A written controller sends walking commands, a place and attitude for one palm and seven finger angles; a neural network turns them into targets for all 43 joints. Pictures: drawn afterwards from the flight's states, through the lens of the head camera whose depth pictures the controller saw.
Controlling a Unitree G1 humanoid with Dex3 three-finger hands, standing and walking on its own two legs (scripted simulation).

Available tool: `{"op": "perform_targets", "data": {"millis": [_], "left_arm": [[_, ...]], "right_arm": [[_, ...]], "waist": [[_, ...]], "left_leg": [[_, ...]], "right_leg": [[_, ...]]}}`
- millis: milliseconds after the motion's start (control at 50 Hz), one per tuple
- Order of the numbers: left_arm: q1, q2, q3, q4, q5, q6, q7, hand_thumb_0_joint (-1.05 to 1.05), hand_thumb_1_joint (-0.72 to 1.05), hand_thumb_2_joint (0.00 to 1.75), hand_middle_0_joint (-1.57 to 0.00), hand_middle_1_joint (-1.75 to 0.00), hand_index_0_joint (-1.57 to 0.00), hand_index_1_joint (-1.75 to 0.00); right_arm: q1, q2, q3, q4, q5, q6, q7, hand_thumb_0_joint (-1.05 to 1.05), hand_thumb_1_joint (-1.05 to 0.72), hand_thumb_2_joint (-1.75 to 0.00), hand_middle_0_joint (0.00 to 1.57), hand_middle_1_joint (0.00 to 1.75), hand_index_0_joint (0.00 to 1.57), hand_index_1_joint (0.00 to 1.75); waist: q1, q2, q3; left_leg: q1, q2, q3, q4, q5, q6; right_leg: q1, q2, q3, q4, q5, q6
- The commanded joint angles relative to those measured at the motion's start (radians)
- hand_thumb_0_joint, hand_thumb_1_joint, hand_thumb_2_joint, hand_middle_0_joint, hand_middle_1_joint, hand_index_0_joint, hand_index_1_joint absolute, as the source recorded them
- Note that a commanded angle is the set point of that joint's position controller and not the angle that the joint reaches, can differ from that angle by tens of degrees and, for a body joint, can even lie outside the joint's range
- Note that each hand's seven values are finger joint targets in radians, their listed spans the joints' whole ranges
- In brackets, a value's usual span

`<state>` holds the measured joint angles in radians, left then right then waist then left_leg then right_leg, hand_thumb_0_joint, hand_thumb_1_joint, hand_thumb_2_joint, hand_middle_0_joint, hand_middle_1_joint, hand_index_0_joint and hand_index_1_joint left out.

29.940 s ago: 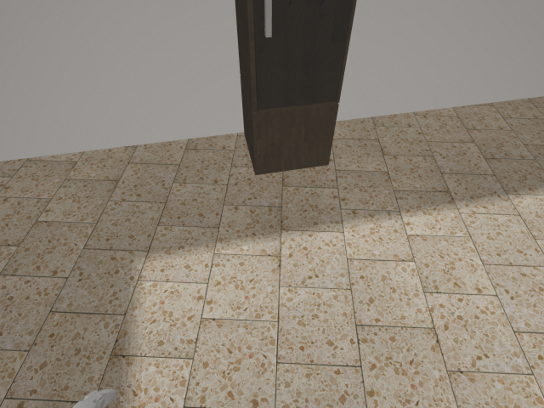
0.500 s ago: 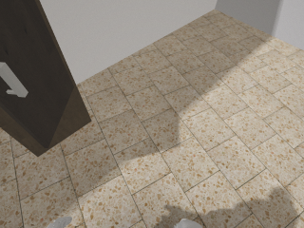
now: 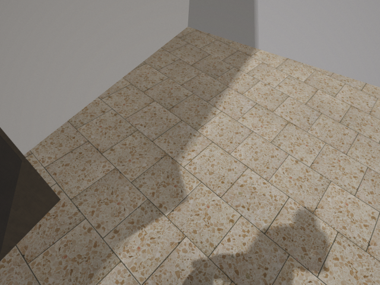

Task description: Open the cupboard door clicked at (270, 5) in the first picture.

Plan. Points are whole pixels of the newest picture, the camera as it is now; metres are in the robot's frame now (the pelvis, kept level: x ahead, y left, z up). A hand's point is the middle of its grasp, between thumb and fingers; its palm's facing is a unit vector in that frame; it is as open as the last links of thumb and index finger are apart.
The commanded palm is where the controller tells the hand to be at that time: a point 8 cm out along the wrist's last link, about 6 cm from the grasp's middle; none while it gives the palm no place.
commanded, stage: walk to a spot facing it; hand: left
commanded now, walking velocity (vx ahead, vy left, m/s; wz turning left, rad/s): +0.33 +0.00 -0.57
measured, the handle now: out of the picture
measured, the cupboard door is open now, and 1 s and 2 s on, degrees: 42 42 42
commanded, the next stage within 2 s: turn to face it in 1.36 s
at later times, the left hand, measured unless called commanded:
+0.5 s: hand (175, 200) +0.37 +0.06 -0.17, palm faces -0.27 -0.94 -0.18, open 7.3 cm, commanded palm none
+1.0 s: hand (186, 213) +0.33 +0.02 -0.16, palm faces -0.18 -0.97 -0.16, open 7.3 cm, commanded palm none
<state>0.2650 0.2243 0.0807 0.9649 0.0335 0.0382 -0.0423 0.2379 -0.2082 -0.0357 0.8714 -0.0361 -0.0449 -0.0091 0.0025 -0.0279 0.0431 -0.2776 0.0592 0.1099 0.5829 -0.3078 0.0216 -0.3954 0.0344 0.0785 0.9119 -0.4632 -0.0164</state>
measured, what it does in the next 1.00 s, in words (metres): walks ahead, turning right: right foot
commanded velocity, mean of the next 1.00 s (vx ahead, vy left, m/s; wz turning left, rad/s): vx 0.37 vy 0.00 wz -0.21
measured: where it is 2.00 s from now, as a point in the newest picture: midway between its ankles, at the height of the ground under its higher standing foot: (234, 183)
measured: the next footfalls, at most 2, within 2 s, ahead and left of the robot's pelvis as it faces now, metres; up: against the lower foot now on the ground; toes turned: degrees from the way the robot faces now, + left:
right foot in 0.44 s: +0.27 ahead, -0.14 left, +0.00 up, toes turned -20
left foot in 1.06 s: +0.58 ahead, -0.12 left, +0.00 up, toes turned -12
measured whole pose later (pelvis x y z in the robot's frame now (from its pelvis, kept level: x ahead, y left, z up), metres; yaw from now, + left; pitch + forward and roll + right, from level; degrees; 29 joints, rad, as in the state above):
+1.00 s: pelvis +0.41 -0.15 +0.00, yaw -19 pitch +1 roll +2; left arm 0.53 0.09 0.02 1.17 0.02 -0.08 0.03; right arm 0.03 -0.16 -0.04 0.99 -0.01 -0.01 0.02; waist 0.07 -0.02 0.07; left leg -0.54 0.02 0.13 0.73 -0.22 0.01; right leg 0.14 0.09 0.00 0.24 -0.39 -0.11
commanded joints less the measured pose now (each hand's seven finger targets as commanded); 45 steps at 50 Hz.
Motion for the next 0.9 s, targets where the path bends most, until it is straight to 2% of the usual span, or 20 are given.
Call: {"op": "perform_targets", "data": {"millis": [0, 40, 80, 220, 280, 320, 340, 360, 380, 400, 420, 440, 460, 500, 560, 580, 620, 660, 760, 880], "left_arm": [[-0.136, 0.063, 0.028, -0.125, 0.010, -0.048, -0.023, 0.00, 0.90, 0.90, -0.20, -0.30, -0.20, -0.30], [-0.094, 0.020, 0.018, -0.101, 0.003, -0.040, -0.027, 0.00, 0.90, 0.90, -0.20, -0.30, -0.20, -0.30], [-0.103, 0.010, 0.009, -0.099, -0.002, -0.035, -0.022, 0.00, 0.90, 0.90, -0.20, -0.30, -0.20, -0.30], [-0.290, -0.029, -0.018, -0.134, -0.005, -0.036, -0.027, 0.00, 0.90, 0.90, -0.20, -0.30, -0.20, -0.30], [-0.325, -0.016, -0.021, -0.131, -0.010, -0.044, -0.024, 0.00, 0.90, 0.90, -0.20, -0.30, -0.20, -0.30], [-0.246, 0.001, -0.012, -0.106, -0.012, -0.047, -0.016, 0.00, 0.90, 0.90, -0.20, -0.30, -0.20, -0.30], [-0.165, 0.021, -0.006, -0.087, -0.011, -0.053, -0.009, 0.00, 0.90, 0.90, -0.20, -0.30, -0.20, -0.30], [-0.026, 0.042, 0.006, -0.045, -0.008, -0.059, -0.003, 0.00, 0.90, 0.90, -0.20, -0.30, -0.20, -0.30], [0.138, 0.095, 0.027, 0.007, -0.003, -0.069, 0.004, 0.00, 0.90, 0.90, -0.20, -0.30, -0.20, -0.30], [0.249, 0.208, 0.054, 0.030, -0.003, -0.078, 0.020, 0.00, 0.90, 0.90, -0.20, -0.30, -0.20, -0.30], [0.233, 0.259, 0.059, 0.030, -0.029, -0.072, 0.034, 0.00, 0.90, 0.90, -0.20, -0.30, -0.20, -0.30], [0.146, 0.231, 0.054, 0.008, -0.035, -0.066, 0.047, 0.00, 0.90, 0.90, -0.20, -0.30, -0.20, -0.30], [0.060, 0.159, 0.035, -0.012, -0.033, -0.074, 0.051, 0.00, 0.90, 0.90, -0.20, -0.30, -0.20, -0.30], [-0.041, 0.077, 0.004, -0.031, -0.028, -0.090, 0.051, 0.00, 0.90, 0.90, -0.20, -0.30, -0.20, -0.30], [-0.016, 0.046, 0.000, -0.005, -0.020, -0.115, 0.049, 0.00, 0.90, 0.90, -0.20, -0.30, -0.20, -0.30], [0.010, 0.040, 0.001, 0.008, -0.022, -0.120, 0.047, 0.00, 0.90, 0.90, -0.20, -0.30, -0.20, -0.30], [0.070, 0.020, 0.002, 0.033, -0.026, -0.130, 0.045, 0.00, 0.90, 0.90, -0.20, -0.30, -0.20, -0.30], [0.111, 0.015, -0.005, 0.057, -0.028, -0.136, 0.050, 0.00, 0.90, 0.90, -0.20, -0.30, -0.20, -0.30], [0.240, 0.013, -0.020, 0.111, -0.025, -0.143, 0.063, 0.00, 0.90, 0.90, -0.20, -0.30, -0.20, -0.30], [0.329, 0.015, -0.032, 0.157, -0.017, -0.140, 0.084, 0.00, 0.90, 0.90, -0.20, -0.30, -0.20, -0.30]], "right_arm": [[0.132, -0.147, -0.025, -0.006, 0.000, -0.023, -0.021, 0.00, -0.90, -0.90, 0.20, 0.30, 0.20, 0.30], [0.159, -0.104, -0.009, 0.017, 0.011, -0.036, -0.028, 0.00, -0.90, -0.90, 0.20, 0.30, 0.20, 0.30], [0.225, -0.090, -0.001, 0.048, 0.012, -0.043, -0.031, 0.00, -0.90, -0.90, 0.20, 0.30, 0.20, 0.30], [0.345, -0.072, 0.008, 0.127, 0.000, -0.038, -0.033, 0.00, -0.90, -0.90, 0.20, 0.30, 0.20, 0.30], [0.362, -0.085, 0.006, 0.153, -0.002, -0.030, -0.032, 0.00, -0.90, -0.90, 0.20, 0.30, 0.20, 0.30], [0.343, -0.117, 0.000, 0.160, 0.000, -0.028, -0.033, 0.00, -0.90, -0.90, 0.20, 0.30, 0.20, 0.30], [0.321, -0.125, -0.004, 0.159, 0.002, -0.024, -0.032, 0.00, -0.90, -0.90, 0.20, 0.30, 0.20, 0.30], [0.264, -0.141, -0.007, 0.148, 0.008, -0.024, -0.031, 0.00, -0.90, -0.90, 0.20, 0.30, 0.20, 0.30], [0.213, -0.134, -0.007, 0.129, 0.021, -0.026, -0.021, 0.00, -0.90, -0.90, 0.20, 0.30, 0.20, 0.30], [0.238, -0.058, 0.002, 0.101, 0.044, -0.026, -0.013, 0.00, -0.90, -0.90, 0.20, 0.30, 0.20, 0.30], [0.178, -0.052, -0.004, 0.072, 0.045, -0.022, -0.014, 0.00, -0.90, -0.90, 0.20, 0.30, 0.20, 0.30], [0.131, -0.068, -0.019, 0.069, 0.036, -0.013, -0.010, 0.00, -0.90, -0.90, 0.20, 0.30, 0.20, 0.30], [0.121, -0.047, -0.022, 0.079, 0.027, -0.012, -0.008, 0.00, -0.90, -0.90, 0.20, 0.30, 0.20, 0.30], [0.160, -0.011, -0.017, 0.119, 0.018, 0.014, -0.009, 0.00, -0.90, -0.90, 0.20, 0.30, 0.20, 0.30], [0.218, 0.017, -0.018, 0.150, 0.007, 0.034, 0.001, 0.00, -0.90, -0.90, 0.20, 0.30, 0.20, 0.30], [0.195, 0.013, -0.019, 0.146, 0.007, 0.035, 0.003, 0.00, -0.90, -0.90, 0.20, 0.30, 0.20, 0.30], [0.128, 0.012, -0.022, 0.125, 0.009, 0.034, 0.005, 0.00, -0.90, -0.90, 0.20, 0.30, 0.20, 0.30], [0.064, 0.004, -0.024, 0.105, 0.014, 0.031, 0.008, 0.00, -0.90, -0.90, 0.20, 0.30, 0.20, 0.30], [-0.135, -0.010, -0.022, 0.057, 0.020, 0.025, 0.021, 0.00, -0.90, -0.90, 0.20, 0.30, 0.20, 0.30], [-0.286, -0.009, -0.014, 0.033, 0.026, 0.018, 0.031, 0.00, -0.90, -0.90, 0.20, 0.30, 0.20, 0.30]], "waist": [[-0.025, 0.143, 0.083], [-0.011, 0.198, 0.033], [-0.016, 0.180, 0.000], [-0.061, 0.175, 0.074], [-0.066, 0.181, 0.073], [-0.024, 0.176, 0.035], [0.018, 0.180, -0.005], [0.091, 0.183, -0.061], [0.170, 0.121, -0.136], [0.199, -0.134, -0.261], [0.168, -0.200, -0.254], [0.124, -0.061, -0.090], [0.077, -0.044, -0.011], [-0.016, -0.001, 0.033], [-0.052, -0.028, -0.011], [-0.045, -0.023, -0.017], [-0.023, -0.048, -0.021], [-0.010, -0.066, -0.018], [0.037, -0.080, 0.025], [0.057, -0.064, 0.071]], "left_leg": [[0.162, 0.295, -0.288, -0.432, -0.109, 0.018], [0.231, 0.227, -0.098, -0.365, 0.216, -0.034], [0.292, 0.226, -0.032, -0.323, 0.469, -0.031], [0.367, 0.247, 0.065, -0.337, 0.576, 0.028], [0.357, 0.271, 0.116, -0.296, 0.753, 0.045], [0.342, 0.296, 0.128, -0.206, 0.962, 0.052], [0.328, 0.296, 0.129, -0.109, 1.044, 0.043], [0.265, 0.276, 0.153, 0.037, 1.024, 0.023], [0.091, 0.225, 0.185, 0.257, 0.854, -0.011], [-0.233, 0.053, 0.164, 0.619, -0.009, -0.056], [-0.396, -0.012, 0.015, 0.864, -0.308, -0.054], [-0.435, 0.047, -0.092, 0.882, -0.192, -0.034], [-0.414, 0.095, -0.111, 0.829, -0.065, -0.041], [-0.263, 0.125, -0.113, 0.701, 0.009, -0.052], [-0.225, 0.105, -0.088, 0.562, 0.063, -0.060], [-0.253, 0.100, -0.083, 0.530, 0.085, -0.065], [-0.330, 0.091, -0.079, 0.481, 0.127, -0.071], [-0.384, 0.082, -0.079, 0.439, 0.151, -0.070], [-0.480, 0.049, -0.057, 0.375, 0.158, -0.062], [-0.467, -0.001, -0.004, 0.245, 0.117, -0.033]], "right_leg": [[-0.376, -0.107, -0.043, 0.337, 0.200, 0.012], [-0.378, -0.095, -0.073, 0.371, 0.276, 0.019], [-0.407, -0.086, -0.088, 0.376, 0.284, 0.018], [-0.413, -0.093, -0.186, 0.048, 0.320, 0.000], [-0.247, -0.057, -0.234, -0.159, 0.266, -0.039], [-0.095, -0.015, -0.253, -0.193, 0.206, -0.075], [0.015, 0.005, -0.257, -0.223, 0.178, -0.096], [0.194, 0.018, -0.257, -0.271, 0.216, -0.111], [0.470, -0.024, -0.200, -0.336, 0.267, -0.141], [0.740, -0.323, 0.267, -0.454, 0.224, -0.250], [0.715, -0.451, 0.566, -0.613, 0.276, -0.295], [0.554, -0.450, 0.490, -0.667, 0.193, -0.282], [0.377, -0.400, 0.359, -0.682, 0.228, -0.195], [0.137, -0.312, 0.179, -0.722, 0.270, -0.124], [0.126, -0.231, 0.077, -0.741, 0.327, -0.132], [0.167, -0.215, 0.072, -0.741, 0.365, -0.121], [0.266, -0.198, 0.055, -0.723, 0.519, -0.046], [0.347, -0.198, 0.047, -0.707, 0.664, -0.022], [0.483, -0.224, 0.060, -0.666, 0.930, -0.036], [0.571, -0.241, 0.054, -0.645, 1.090, -0.048]]}}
